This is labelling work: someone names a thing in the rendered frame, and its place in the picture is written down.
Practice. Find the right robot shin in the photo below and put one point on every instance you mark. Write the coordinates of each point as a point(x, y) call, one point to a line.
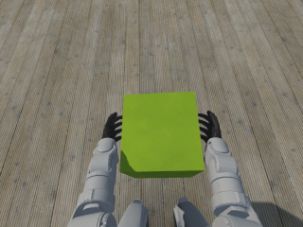
point(182, 200)

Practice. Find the right robot forearm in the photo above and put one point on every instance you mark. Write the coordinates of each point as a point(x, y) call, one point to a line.
point(228, 196)

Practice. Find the left robot forearm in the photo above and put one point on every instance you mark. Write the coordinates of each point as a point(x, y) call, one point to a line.
point(98, 192)

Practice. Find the right robot hand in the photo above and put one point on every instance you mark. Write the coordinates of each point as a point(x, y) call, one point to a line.
point(213, 127)

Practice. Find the left robot hand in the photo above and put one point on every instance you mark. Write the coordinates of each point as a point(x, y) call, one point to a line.
point(110, 127)

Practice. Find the robot left upper arm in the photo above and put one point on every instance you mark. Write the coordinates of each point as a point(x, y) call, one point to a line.
point(99, 219)

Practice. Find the robot right thigh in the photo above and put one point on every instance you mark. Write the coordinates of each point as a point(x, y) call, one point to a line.
point(188, 215)

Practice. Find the robot right upper arm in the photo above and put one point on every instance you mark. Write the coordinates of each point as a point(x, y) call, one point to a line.
point(226, 220)

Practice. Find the carton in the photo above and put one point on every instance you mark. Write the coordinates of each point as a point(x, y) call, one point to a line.
point(160, 136)

